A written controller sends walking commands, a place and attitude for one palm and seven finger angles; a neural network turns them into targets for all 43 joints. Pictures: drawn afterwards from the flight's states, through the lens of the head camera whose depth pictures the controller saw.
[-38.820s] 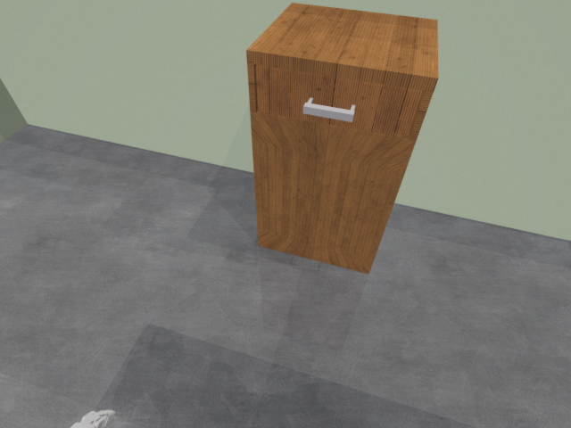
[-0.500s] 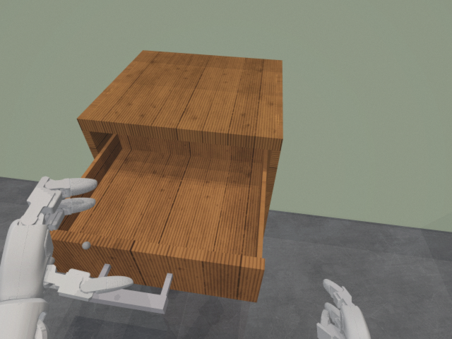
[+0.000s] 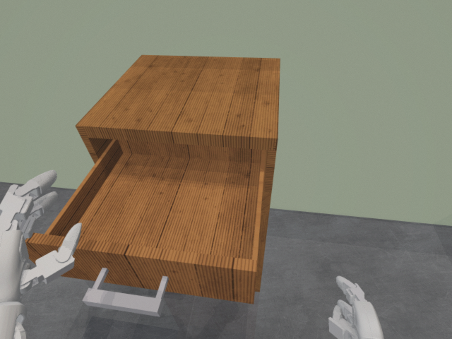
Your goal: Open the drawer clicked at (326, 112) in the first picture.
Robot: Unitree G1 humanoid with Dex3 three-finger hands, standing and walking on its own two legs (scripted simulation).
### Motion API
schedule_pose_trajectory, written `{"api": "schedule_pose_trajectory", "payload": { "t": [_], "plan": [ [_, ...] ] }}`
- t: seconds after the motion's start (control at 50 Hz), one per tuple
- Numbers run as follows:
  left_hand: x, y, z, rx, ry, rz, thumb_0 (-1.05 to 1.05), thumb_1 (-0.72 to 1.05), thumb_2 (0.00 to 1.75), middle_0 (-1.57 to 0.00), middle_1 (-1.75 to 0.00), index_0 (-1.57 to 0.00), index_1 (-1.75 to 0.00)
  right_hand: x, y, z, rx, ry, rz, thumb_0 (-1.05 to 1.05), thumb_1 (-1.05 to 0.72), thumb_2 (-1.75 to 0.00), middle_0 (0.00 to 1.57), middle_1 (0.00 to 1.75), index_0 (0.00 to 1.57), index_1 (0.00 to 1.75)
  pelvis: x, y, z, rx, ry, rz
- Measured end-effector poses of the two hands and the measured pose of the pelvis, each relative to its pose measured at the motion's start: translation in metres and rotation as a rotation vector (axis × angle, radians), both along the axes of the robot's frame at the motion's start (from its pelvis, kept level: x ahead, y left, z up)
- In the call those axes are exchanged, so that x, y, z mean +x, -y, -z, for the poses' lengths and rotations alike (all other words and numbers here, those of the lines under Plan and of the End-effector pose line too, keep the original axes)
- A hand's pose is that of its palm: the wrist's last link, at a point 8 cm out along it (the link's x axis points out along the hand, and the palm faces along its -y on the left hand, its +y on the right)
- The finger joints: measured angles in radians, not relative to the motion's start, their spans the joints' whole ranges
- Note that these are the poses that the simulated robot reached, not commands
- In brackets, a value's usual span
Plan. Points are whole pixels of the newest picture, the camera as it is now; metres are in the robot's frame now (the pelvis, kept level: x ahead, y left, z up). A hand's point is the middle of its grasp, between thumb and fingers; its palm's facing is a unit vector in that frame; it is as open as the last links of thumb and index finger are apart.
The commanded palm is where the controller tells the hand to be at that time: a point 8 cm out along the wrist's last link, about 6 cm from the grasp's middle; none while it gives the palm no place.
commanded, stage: draw the hand back to the body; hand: left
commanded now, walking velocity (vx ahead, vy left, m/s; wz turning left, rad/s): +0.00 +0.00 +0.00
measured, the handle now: (128, 289) +0.20 +0.21 -0.02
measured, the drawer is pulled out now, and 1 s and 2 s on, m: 0.30 0.30 0.30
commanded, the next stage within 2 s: step back with the hand held close in 0.24 s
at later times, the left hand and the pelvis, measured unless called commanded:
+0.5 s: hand (60, 251) +0.18 +0.24 +0.17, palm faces +0.39 -0.80 -0.45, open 7.4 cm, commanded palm +0.10 +0.28 +0.18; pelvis -0.01 -0.01 +0.00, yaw +4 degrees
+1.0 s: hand (17, 296) +0.12 +0.27 +0.15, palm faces +0.37 -0.82 -0.44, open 7.4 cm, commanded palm +0.06 +0.30 +0.18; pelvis -0.06 +0.02 -0.01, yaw +3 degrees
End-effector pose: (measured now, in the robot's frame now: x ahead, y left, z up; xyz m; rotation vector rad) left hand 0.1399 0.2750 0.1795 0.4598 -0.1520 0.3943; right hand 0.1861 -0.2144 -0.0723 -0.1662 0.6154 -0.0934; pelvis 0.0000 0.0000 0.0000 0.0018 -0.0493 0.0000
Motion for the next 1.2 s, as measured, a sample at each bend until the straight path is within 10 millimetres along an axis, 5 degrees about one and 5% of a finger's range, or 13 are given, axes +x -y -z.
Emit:
{"api": "schedule_pose_trajectory", "payload": {
  "t": [0.22,0.46,0.58,0.9,1.2],
  "plan": [
    [-0.001,0.013,0.006,-0.020,-0.020,0.015,0.01,0.83,0.87,-0.21,-0.35,-0.21,-0.34,-0.003,0.006,0.001,0.009,0.003,0.000,0.02,-0.90,-0.90,0.20,0.30,0.20,0.30,-0.002,0.008,0.000,0.002,0.004,-0.001],
    [-0.003,0.005,-0.009,0.066,0.027,0.015,0.01,0.89,0.89,-0.21,-0.31,-0.21,-0.30,-0.015,0.014,0.011,0.004,-0.058,0.003,0.02,-0.90,-0.90,0.20,0.30,0.20,0.30,-0.009,0.010,0.002,-0.015,-0.030,-0.047],
    [-0.013,-0.004,0.011,0.044,-0.057,0.024,0.01,0.89,0.90,-0.21,-0.30,-0.21,-0.30,-0.028,0.017,0.019,-0.042,-0.159,0.029,0.02,-0.90,-0.90,0.20,0.30,0.20,0.30,-0.014,-0.001,0.005,-0.015,-0.072,-0.073],
    [-0.043,-0.027,0.004,0.070,-0.013,0.042,0.01,0.89,0.90,-0.21,-0.30,-0.21,-0.30,-0.031,-0.017,-0.003,-0.061,-0.084,-0.004,0.02,-0.90,-0.90,0.20,0.30,0.20,0.30,-0.044,-0.018,0.007,-0.023,-0.097,-0.053],
    [-0.079,-0.026,0.006,0.079,0.080,0.047,0.01,0.89,0.90,-0.21,-0.30,-0.21,-0.30,-0.079,-0.009,-0.004,-0.100,-0.060,-0.022,0.02,-0.90,-0.90,0.20,0.30,0.20,0.30,-0.079,-0.014,0.016,-0.034,-0.085,-0.041]
  ]
}}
